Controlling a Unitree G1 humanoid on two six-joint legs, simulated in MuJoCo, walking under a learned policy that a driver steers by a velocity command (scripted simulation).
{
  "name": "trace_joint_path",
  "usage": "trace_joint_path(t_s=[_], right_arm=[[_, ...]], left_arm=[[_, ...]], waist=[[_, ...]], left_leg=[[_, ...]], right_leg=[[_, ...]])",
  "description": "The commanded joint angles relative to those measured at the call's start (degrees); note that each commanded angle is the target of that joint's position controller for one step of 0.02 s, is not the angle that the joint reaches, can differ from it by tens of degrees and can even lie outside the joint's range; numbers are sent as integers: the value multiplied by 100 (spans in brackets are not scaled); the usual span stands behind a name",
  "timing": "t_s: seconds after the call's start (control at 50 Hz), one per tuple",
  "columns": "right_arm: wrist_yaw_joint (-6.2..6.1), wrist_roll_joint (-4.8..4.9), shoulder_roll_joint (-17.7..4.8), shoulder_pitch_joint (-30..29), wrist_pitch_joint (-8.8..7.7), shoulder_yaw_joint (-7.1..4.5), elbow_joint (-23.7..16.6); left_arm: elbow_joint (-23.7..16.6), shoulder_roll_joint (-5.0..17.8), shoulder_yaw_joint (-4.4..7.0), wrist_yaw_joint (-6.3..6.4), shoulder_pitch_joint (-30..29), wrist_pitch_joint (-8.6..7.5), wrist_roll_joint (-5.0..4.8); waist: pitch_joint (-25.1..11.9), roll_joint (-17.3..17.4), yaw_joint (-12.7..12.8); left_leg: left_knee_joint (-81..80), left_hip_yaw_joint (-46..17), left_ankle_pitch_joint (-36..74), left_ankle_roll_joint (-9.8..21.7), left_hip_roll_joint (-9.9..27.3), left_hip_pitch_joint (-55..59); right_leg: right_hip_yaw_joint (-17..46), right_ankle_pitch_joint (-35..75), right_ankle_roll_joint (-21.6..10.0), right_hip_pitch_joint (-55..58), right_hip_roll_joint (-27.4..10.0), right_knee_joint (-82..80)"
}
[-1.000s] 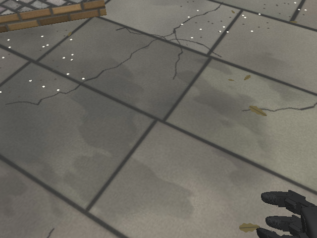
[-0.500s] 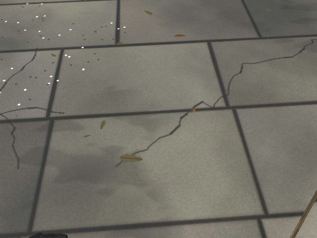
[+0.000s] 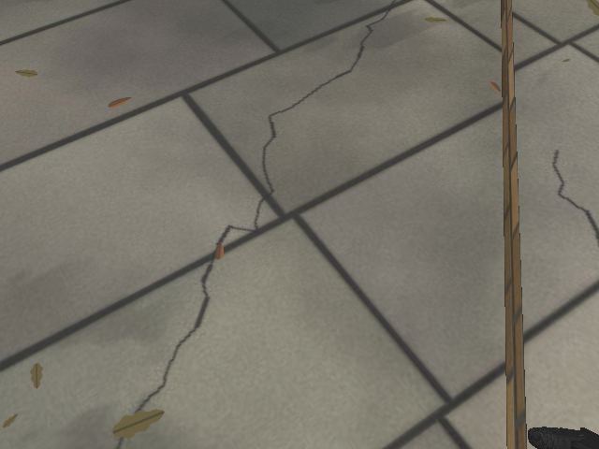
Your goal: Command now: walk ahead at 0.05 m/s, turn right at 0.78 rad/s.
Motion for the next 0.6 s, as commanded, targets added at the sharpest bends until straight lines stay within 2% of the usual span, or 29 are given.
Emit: trace_joint_path(t_s=[0.02,0.06,0.1,0.14,0.16,0.18,0.2,0.22,0.24,0.26,0.28,0.32,0.34,0.38,0.42,0.44,0.46,0.48,0.5,0.52,0.54,0.56,0.58,0.6], right_arm=[[-50,-27,-994,-226,44,-321,-341],[-5,53,-1039,-146,32,-354,-247],[68,174,-1091,-125,27,-382,-172],[106,273,-1105,-193,54,-374,-117],[115,304,-996,-9,74,-343,-33],[171,243,-709,271,80,-251,53],[198,83,-505,170,50,-179,-214],[149,122,-941,-260,41,-320,-228],[152,187,-991,-75,65,-362,-130],[130,160,-918,185,99,-366,48],[103,110,-892,329,122,-368,153],[120,122,-718,473,122,-320,245],[145,148,-605,463,110,-268,246],[172,173,-459,215,89,-177,174],[187,224,-525,219,93,-170,173],[194,239,-530,339,96,-167,227],[202,212,-487,509,88,-148,304],[226,149,-472,801,89,-108,426],[217,165,-713,897,107,-145,450],[228,238,-1121,868,108,-258,499],[235,327,-1078,767,68,-270,407],[226,377,-1000,664,-39,-230,345],[219,416,-933,427,-153,-201,273],[217,431,-761,139,-255,-152,139]], left_arm=[[-373,85,-16,-4,448,28,84],[-385,-2,-99,-54,390,-46,102],[-304,151,-73,-113,480,-46,125],[-153,215,-29,-169,785,-30,158],[-88,252,-8,-189,899,-22,185],[-164,492,26,-173,936,-24,244],[-313,1046,111,-123,553,-7,336],[-453,876,79,-100,461,-115,545],[-391,693,4,-77,175,-207,520],[-372,534,-36,-69,-74,-271,393],[-341,335,-100,-56,-211,-318,315],[-261,66,-204,-35,-263,-340,293],[-220,33,-207,-36,-237,-329,281],[-125,121,-166,-43,6,-289,274],[-42,183,-147,-49,155,-243,271],[-20,132,-166,-51,115,-233,249],[18,42,-199,-55,69,-234,202],[143,-139,-247,-61,329,-273,216],[179,-21,-188,-78,535,-316,266],[116,80,-132,-105,677,-378,271],[35,285,-77,-87,368,-463,247],[-35,351,-22,-69,344,-597,134],[5,311,2,-42,515,-725,90],[57,358,39,-33,811,-835,109]], waist=[[-818,620,126],[-1123,671,65],[-1295,792,49],[-1279,756,242],[-1215,618,251],[-1046,-130,195],[-789,-1818,-5],[-710,-1222,379],[-625,-943,124],[-598,-758,-21],[-650,-747,-57],[-774,-681,-147],[-844,-655,-140],[-900,-687,69],[-932,-721,131],[-904,-719,55],[-839,-659,-97],[-1125,-519,-151],[-1077,-390,28],[-743,97,269],[-127,119,104],[191,316,190],[293,397,377],[249,307,585]], left_leg=[[-1299,-968,549,1173,1182,522],[-1226,-864,995,1332,1375,813],[-1151,-856,815,1398,1520,984],[-949,-699,108,1239,1465,766],[-757,-532,-466,977,1313,375],[47,-66,-1512,436,903,-322],[1140,723,-2738,-78,93,-1170],[2311,21,-2827,-137,262,-886],[2684,-42,-2523,-148,286,-861],[2795,-43,-2172,-217,342,-814],[2801,-70,-1839,-297,394,-805],[2728,-5,-1547,-432,408,-327],[2311,34,-1497,-451,438,-149],[1513,131,-1659,-456,407,167],[918,182,-1765,-452,342,486],[420,206,-1489,-421,320,731],[-426,238,-748,-350,294,1138],[-804,216,-220,-257,328,1766],[-236,128,-682,-75,429,1869],[-19,-12,-2735,292,361,1298],[-410,-374,-3890,633,363,337],[-732,-758,-3940,809,545,-191],[-761,-933,-3538,835,596,-750],[-425,-805,-3042,741,500,-1283]], right_leg=[[-349,269,-42,379,-427,-790],[-266,310,-183,815,-545,-1722],[-268,529,-270,1231,-527,-2528],[-512,1203,-455,1915,-347,-3720],[-546,1401,-606,2408,-255,-4199],[521,1434,-938,2840,-942,-4963],[2421,1539,-1816,2345,-2455,-5636],[2556,1345,-2168,1664,-2487,-5800],[2129,1368,-2006,1555,-2244,-5706],[1692,1435,-1726,1630,-1891,-5592],[1455,1821,-1566,1787,-1726,-5483],[998,3157,-1520,1790,-1488,-5258],[831,3474,-1485,1925,-1388,-5127],[842,3845,-1541,2172,-1404,-4928],[1067,3922,-1637,2283,-1520,-4840],[1119,3847,-1608,2242,-1501,-4794],[1098,3668,-1476,2108,-1407,-4755],[938,2188,-1204,1992,-1269,-4888],[757,336,-1013,1687,-988,-4740],[346,-1137,-865,1325,-577,-4807],[234,-1575,-757,1341,-591,-4655],[274,-1473,-786,1502,-722,-4589],[389,-1116,-846,2071,-895,-4606],[655,-946,-965,2696,-1122,-4837]])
